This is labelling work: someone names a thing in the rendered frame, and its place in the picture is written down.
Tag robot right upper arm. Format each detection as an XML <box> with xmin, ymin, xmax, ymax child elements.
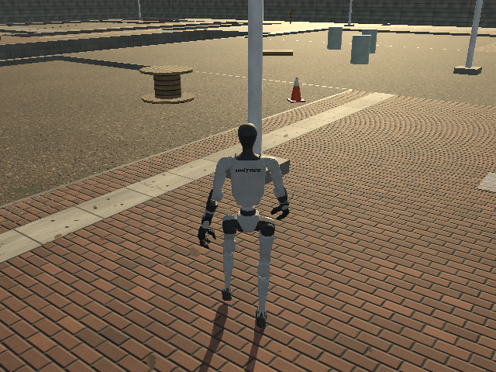
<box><xmin>264</xmin><ymin>156</ymin><xmax>286</xmax><ymax>198</ymax></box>

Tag robot foot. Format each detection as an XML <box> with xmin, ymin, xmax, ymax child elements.
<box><xmin>256</xmin><ymin>307</ymin><xmax>267</xmax><ymax>328</ymax></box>
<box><xmin>222</xmin><ymin>288</ymin><xmax>233</xmax><ymax>301</ymax></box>

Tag right robot forearm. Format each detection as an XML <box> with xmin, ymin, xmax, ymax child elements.
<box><xmin>277</xmin><ymin>185</ymin><xmax>289</xmax><ymax>210</ymax></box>

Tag left robot forearm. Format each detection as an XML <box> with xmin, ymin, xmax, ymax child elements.
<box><xmin>200</xmin><ymin>189</ymin><xmax>219</xmax><ymax>229</ymax></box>

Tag left robot hand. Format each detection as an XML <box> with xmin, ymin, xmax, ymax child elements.
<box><xmin>198</xmin><ymin>226</ymin><xmax>216</xmax><ymax>249</ymax></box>

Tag robot left upper arm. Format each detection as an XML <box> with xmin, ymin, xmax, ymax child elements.
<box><xmin>211</xmin><ymin>157</ymin><xmax>232</xmax><ymax>202</ymax></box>

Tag robot left foot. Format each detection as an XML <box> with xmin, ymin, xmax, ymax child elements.
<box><xmin>222</xmin><ymin>288</ymin><xmax>233</xmax><ymax>301</ymax></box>

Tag robot right foot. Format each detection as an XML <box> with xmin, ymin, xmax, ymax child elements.
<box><xmin>256</xmin><ymin>307</ymin><xmax>267</xmax><ymax>328</ymax></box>

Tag right robot hand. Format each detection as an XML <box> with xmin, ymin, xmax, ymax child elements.
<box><xmin>271</xmin><ymin>206</ymin><xmax>289</xmax><ymax>220</ymax></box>

